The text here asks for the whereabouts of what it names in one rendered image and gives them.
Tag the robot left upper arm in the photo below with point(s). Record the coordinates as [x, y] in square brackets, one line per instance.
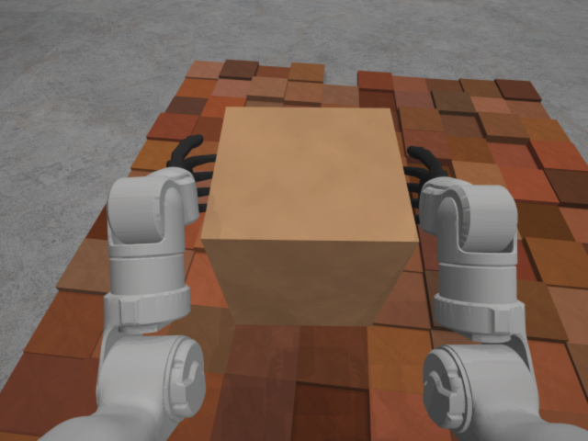
[147, 385]

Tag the carton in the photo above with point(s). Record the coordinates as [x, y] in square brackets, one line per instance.
[309, 219]

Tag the robot right upper arm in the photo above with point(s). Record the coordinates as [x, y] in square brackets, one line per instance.
[486, 393]

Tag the robot left forearm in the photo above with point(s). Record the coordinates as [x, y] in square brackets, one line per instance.
[146, 220]

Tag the robot right hand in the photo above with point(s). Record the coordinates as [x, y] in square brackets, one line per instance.
[435, 167]

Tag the robot left hand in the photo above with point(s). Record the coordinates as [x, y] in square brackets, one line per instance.
[177, 160]

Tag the robot right forearm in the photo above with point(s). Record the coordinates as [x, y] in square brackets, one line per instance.
[476, 230]

